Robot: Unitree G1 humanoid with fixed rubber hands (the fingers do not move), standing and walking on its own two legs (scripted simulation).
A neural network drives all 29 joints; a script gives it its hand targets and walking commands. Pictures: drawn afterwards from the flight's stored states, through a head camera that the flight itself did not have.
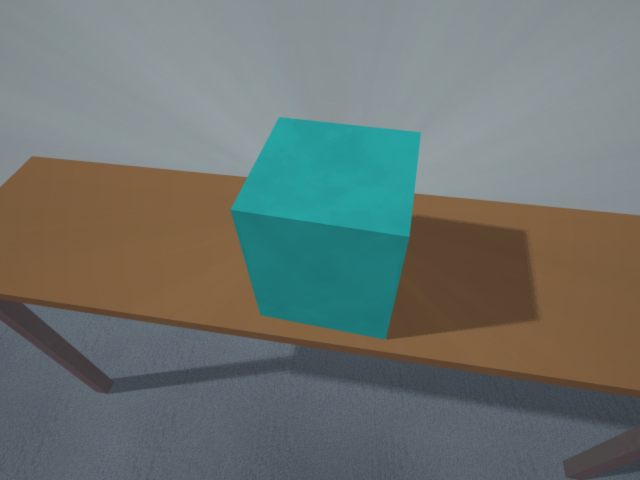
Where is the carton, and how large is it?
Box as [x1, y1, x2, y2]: [230, 117, 420, 339]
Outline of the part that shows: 279,117 230,209 260,314 385,339 409,235 420,132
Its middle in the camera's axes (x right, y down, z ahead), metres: +0.02 -0.02 +0.60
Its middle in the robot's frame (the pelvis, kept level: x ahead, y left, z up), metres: +0.46 +0.01 +0.02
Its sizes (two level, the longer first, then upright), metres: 0.210 0.200 0.250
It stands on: a table, 0.67 m high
